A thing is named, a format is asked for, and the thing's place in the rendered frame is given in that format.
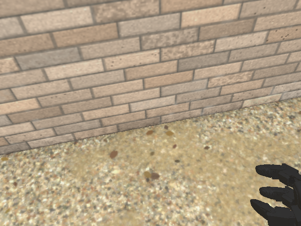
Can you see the robot right hand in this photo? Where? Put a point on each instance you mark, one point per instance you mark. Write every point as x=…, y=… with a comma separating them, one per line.
x=280, y=216

